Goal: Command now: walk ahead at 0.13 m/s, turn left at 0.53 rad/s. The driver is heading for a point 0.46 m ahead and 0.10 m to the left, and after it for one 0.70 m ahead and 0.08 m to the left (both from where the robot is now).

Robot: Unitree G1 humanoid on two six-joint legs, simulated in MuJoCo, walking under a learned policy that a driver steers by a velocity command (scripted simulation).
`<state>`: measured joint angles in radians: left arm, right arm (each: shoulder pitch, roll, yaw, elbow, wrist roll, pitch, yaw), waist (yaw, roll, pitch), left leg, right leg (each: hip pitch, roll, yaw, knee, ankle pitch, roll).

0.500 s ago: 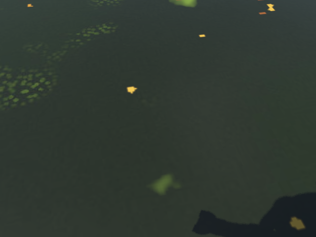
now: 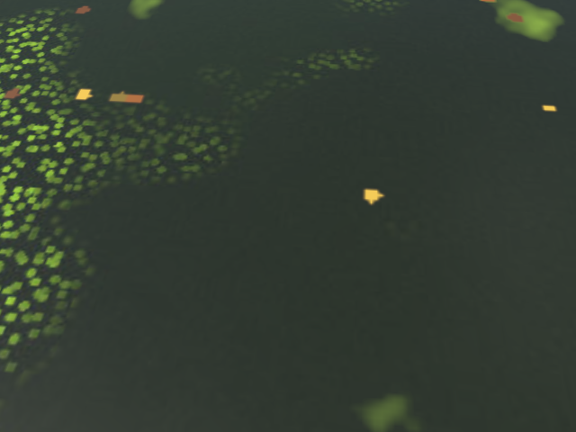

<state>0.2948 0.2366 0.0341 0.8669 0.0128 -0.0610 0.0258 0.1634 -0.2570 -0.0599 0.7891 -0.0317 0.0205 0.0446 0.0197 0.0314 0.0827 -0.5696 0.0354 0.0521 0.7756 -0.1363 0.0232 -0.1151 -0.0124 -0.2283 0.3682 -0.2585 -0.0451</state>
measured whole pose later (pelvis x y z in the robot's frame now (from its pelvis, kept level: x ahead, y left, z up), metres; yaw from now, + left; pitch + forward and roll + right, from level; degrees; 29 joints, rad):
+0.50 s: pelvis +0.05 +0.01 -0.01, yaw +17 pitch +1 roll -1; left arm 0.17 0.26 0.05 0.76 0.02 0.05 0.03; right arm 0.23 -0.27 -0.08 0.74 -0.03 0.05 0.01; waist -0.04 0.01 0.05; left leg -0.37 -0.14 -0.13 0.44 -0.08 0.08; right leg -0.42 0.01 0.06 0.81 -0.41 0.02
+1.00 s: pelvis +0.07 +0.00 +0.00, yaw +27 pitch +0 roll +0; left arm 0.36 0.26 0.06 0.84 0.02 0.00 0.00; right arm 0.19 -0.26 -0.04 0.81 -0.03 0.01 0.03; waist 0.05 0.00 0.00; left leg -0.16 -0.04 0.00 0.44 -0.35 0.05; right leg -0.17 0.00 -0.03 0.44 -0.28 -0.03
